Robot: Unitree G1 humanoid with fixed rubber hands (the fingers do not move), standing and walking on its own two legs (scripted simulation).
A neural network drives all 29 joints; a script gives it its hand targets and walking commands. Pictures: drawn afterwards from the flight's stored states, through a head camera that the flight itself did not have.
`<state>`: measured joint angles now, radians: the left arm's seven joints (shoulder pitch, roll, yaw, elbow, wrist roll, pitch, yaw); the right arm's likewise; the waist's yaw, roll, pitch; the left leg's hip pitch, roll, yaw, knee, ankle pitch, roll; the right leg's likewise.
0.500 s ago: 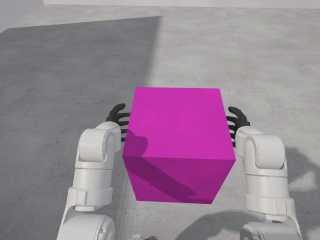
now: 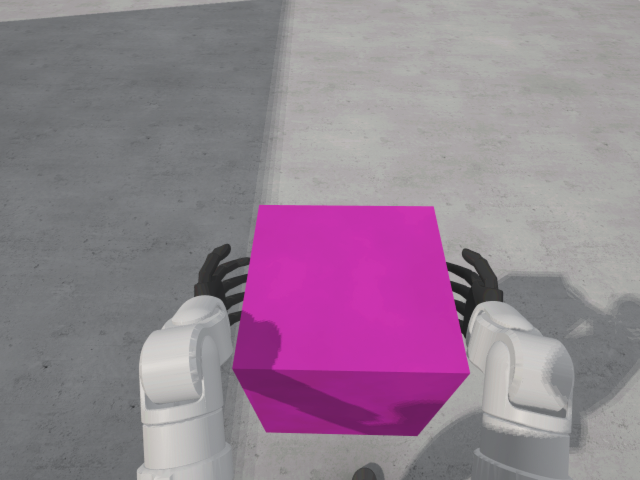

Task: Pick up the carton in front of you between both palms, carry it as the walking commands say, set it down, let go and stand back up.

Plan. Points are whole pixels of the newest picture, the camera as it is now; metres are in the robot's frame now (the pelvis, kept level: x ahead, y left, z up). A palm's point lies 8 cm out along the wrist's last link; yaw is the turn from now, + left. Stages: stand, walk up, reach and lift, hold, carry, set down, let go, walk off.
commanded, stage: carry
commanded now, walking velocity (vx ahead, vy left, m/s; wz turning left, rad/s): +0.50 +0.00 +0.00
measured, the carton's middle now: (343, 328) +0.32 +0.00 +0.00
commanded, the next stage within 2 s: none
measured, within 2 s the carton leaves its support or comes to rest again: neither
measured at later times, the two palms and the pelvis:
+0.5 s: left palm (217, 144) +0.60 +0.20 +0.08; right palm (404, 145) +0.61 -0.10 +0.08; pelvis +0.35 +0.05 -0.02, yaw +0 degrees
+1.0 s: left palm (243, 68) +0.82 +0.19 +0.09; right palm (396, 76) +0.83 -0.11 +0.08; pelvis +0.56 +0.04 +0.00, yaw +2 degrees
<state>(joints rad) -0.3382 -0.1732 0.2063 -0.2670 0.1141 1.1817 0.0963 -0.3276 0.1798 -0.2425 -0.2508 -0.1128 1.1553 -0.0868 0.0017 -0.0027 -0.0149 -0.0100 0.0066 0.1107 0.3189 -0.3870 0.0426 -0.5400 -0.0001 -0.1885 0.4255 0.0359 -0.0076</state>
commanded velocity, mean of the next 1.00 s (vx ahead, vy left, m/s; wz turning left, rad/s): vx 0.23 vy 0.00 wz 0.00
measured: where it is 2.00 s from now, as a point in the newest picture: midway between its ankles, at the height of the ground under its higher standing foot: (309, 378)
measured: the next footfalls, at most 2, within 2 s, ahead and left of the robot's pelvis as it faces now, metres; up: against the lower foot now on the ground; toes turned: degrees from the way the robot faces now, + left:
right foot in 0.02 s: +0.19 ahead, -0.09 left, +0.00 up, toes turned -9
left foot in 0.46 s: +0.50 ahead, +0.16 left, +0.00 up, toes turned +6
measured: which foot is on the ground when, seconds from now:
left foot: down 0.00-0.04, up 0.06-0.44, down 0.46-1.00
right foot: up 0.00-0.00, down 0.02-0.50, up 0.52-0.82, down 0.84-1.00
